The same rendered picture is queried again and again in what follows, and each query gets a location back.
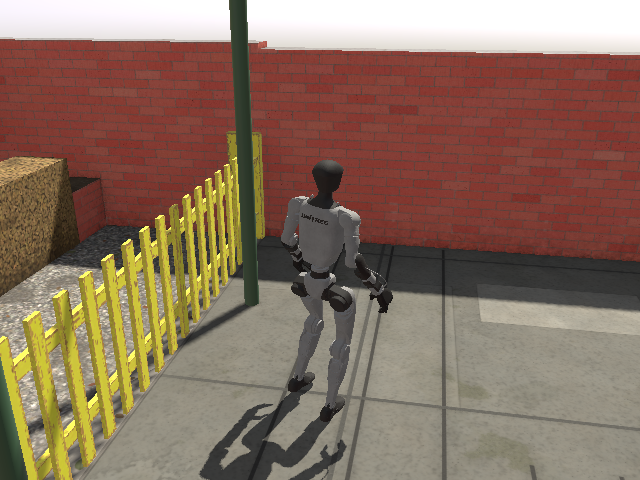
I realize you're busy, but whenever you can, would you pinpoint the robot left upper arm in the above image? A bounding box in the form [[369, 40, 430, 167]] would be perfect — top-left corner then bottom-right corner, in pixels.
[[281, 196, 309, 246]]

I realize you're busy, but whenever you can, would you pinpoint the left robot shin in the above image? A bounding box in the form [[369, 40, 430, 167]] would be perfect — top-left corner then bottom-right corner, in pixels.
[[294, 315, 321, 381]]

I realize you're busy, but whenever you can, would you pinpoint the robot left hand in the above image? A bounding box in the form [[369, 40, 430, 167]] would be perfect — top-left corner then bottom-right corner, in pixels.
[[293, 258, 312, 273]]

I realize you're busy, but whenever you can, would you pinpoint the robot left forearm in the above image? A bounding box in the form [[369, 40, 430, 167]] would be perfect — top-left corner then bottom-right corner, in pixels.
[[281, 241, 303, 262]]

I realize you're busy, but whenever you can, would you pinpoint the robot right hand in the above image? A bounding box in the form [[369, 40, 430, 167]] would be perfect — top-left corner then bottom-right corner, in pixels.
[[369, 287, 393, 313]]

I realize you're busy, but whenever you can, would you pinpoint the robot right forearm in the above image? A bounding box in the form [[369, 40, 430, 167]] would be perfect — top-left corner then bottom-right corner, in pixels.
[[354, 254, 384, 296]]

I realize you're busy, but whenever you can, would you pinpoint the robot right upper arm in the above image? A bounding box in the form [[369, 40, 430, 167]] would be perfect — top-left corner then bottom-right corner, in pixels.
[[339, 208, 362, 268]]

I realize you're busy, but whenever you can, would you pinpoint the robot right thigh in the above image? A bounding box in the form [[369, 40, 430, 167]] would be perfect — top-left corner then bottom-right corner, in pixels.
[[328, 285, 356, 360]]

